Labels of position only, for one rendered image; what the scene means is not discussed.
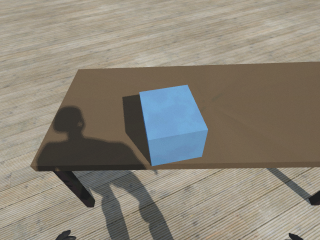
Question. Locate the carton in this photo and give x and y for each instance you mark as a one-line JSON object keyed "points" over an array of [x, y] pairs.
{"points": [[175, 129]]}

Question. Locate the left robot hand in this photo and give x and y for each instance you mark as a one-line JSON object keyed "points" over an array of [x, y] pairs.
{"points": [[65, 236]]}

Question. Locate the table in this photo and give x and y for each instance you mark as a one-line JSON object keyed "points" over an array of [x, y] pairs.
{"points": [[258, 115]]}

